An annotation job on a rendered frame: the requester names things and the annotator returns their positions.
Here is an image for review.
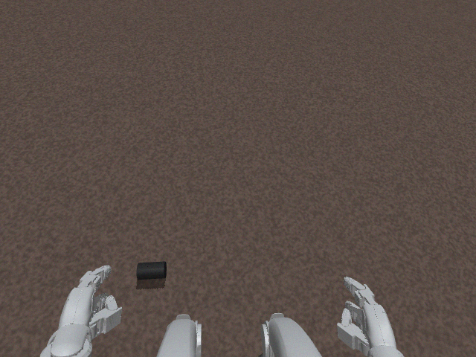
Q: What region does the can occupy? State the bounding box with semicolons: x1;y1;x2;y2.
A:
136;262;167;280

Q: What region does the left robot arm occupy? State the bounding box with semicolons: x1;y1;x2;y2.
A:
40;324;92;357

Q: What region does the left robot hand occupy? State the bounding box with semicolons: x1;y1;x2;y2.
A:
58;265;122;339

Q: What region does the right robot hand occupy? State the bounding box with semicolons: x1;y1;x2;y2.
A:
337;277;396;356

